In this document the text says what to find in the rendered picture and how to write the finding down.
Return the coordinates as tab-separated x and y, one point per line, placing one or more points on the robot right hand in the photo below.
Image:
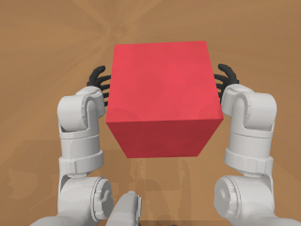
230	79

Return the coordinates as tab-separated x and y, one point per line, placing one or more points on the robot right upper arm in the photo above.
247	201

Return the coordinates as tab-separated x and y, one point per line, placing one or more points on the left robot thigh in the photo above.
126	211

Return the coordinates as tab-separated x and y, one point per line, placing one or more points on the left robot forearm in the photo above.
78	123

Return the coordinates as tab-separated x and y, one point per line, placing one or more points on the robot left upper arm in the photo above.
83	201

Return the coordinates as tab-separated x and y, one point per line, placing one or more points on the robot left hand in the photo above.
95	81

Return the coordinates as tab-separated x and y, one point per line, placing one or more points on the right robot forearm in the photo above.
252	122

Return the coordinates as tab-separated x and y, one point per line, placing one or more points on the carton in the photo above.
163	100

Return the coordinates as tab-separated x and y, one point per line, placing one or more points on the robot left shin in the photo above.
137	219

